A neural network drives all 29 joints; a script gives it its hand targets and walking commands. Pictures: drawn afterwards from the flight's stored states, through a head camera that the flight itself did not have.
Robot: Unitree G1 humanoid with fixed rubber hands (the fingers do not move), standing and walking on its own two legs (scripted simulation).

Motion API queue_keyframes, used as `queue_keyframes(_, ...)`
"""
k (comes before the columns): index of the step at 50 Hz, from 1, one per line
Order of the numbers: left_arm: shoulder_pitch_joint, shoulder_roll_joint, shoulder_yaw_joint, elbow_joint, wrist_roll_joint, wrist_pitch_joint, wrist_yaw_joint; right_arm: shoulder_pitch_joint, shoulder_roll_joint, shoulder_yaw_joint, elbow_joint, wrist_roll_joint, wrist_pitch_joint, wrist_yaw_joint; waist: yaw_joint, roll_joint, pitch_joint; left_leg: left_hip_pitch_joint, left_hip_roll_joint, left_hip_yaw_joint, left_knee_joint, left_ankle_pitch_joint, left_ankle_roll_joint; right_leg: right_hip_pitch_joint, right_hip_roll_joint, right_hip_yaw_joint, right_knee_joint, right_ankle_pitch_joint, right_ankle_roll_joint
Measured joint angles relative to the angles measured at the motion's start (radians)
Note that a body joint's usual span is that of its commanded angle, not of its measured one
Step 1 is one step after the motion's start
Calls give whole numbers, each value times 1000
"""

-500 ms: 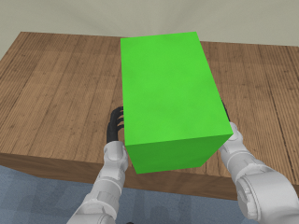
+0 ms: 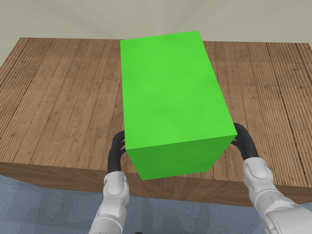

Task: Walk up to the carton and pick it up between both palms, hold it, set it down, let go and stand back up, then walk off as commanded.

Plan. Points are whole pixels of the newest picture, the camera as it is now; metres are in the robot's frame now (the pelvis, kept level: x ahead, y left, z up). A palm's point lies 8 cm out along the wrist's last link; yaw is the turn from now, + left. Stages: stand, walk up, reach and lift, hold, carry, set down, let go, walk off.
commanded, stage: set down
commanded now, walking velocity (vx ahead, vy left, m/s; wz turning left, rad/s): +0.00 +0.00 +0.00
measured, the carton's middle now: (167, 111) +0.45 +0.03 -0.01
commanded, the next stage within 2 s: none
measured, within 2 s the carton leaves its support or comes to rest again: neither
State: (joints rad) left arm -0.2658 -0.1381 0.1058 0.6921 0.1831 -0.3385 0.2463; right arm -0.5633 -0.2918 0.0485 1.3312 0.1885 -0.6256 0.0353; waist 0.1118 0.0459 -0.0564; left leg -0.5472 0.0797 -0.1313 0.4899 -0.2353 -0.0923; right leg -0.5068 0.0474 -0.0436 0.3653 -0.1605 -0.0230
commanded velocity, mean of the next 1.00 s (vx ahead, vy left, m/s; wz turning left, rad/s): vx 0.00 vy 0.00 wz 0.00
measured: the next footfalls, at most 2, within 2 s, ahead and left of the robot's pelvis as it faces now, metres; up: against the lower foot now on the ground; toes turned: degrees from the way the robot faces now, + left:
none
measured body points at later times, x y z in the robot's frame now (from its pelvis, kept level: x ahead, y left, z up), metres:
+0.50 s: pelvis -0.03 +0.00 +0.00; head +0.07 +0.00 +0.44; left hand +0.26 +0.15 -0.03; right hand +0.30 -0.22 -0.06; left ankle -0.02 +0.17 -0.74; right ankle -0.01 -0.11 -0.74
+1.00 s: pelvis -0.04 +0.00 +0.00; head +0.05 +0.00 +0.44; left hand +0.19 +0.16 -0.02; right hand +0.21 -0.23 -0.06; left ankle -0.02 +0.17 -0.74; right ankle -0.01 -0.11 -0.74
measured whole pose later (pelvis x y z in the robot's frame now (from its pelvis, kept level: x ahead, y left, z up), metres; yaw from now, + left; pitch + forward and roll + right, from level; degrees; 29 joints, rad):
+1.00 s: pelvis -0.04 +0.00 +0.00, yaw +0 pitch +14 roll -2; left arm 0.21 -0.12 -0.02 0.26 0.15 -0.29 0.24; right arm 0.01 -0.34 0.07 0.84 0.29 -0.63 0.17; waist 0.06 0.05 -0.06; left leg -0.53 0.08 -0.13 0.49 -0.20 -0.09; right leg -0.50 0.05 -0.05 0.38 -0.12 -0.03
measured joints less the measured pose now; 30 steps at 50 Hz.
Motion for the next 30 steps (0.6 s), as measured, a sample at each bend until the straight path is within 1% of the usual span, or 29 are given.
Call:
queue_keyframes(5, 41, 0, -4, -19, 0, -1, -3, 61, -1, 3, -30, 11, -16, 13, -5, 0, 0, 0, 0, 0, 0, 0, 4, 0, 0, -1, 0, 7, 2)
queue_keyframes(9, 87, 2, -23, -88, -1, -2, -3, 107, -3, 3, -66, 17, -29, 34, -11, 0, 0, 0, 0, 0, 0, 0, 6, 0, 0, -2, 0, 14, 3)
queue_keyframes(11, 95, 4, -31, -105, -2, -2, -1, 124, -5, 3, -78, 23, -29, 45, -11, 0, 0, 0, 0, 0, 1, 2, 7, 0, 0, -2, 0, 18, 3)
queue_keyframes(18, 105, 5, -66, -128, -2, 11, 9, 174, -21, 2, -127, 47, -29, 84, -13, 0, 0, 0, 0, 0, 1, 16, 7, 0, 0, -2, 0, 30, 2)
queue_keyframes(25, 141, 9, -80, -151, -2, 34, 11, 227, -46, -3, -174, 69, -21, 112, -25, 0, 0, 2, 0, 0, 1, 22, 7, 0, 0, -2, 4, 36, 1)
queue_keyframes(30, 188, 12, -84, -194, -6, 44, 11, 274, -61, -4, -213, 80, -9, 126, -36, 0, 0, 3, 0, 0, 1, 23, 7, 0, 0, -2, 6, 36, 1)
